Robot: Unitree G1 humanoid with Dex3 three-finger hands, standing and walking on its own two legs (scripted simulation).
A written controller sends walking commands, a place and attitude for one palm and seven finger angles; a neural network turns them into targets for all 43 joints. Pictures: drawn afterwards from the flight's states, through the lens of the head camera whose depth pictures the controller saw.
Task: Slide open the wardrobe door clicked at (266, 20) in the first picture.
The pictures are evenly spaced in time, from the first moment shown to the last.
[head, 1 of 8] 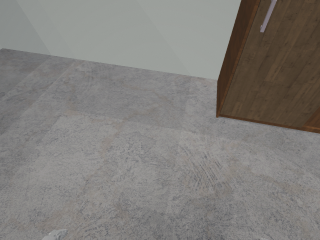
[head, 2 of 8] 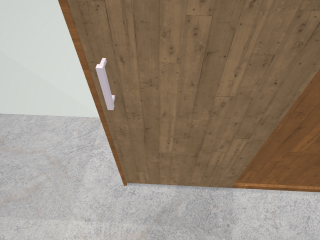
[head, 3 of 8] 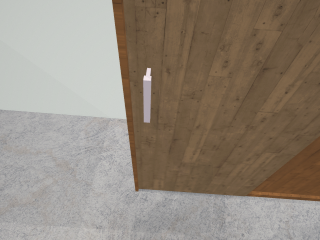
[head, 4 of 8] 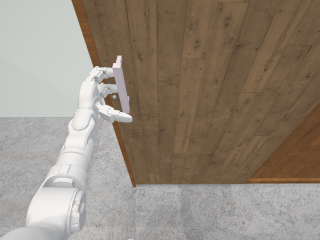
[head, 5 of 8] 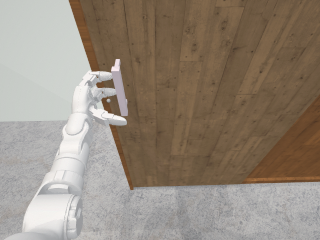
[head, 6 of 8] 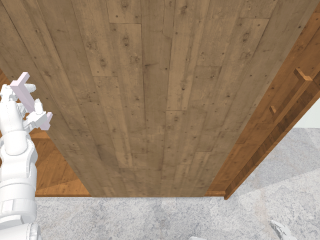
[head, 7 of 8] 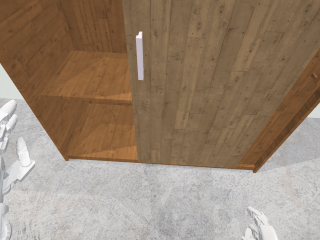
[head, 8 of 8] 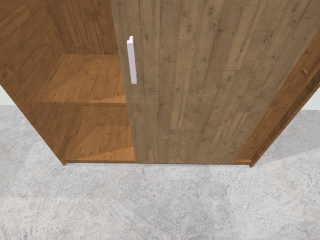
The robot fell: no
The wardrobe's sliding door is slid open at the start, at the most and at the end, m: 0.00 0.49 0.49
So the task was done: yes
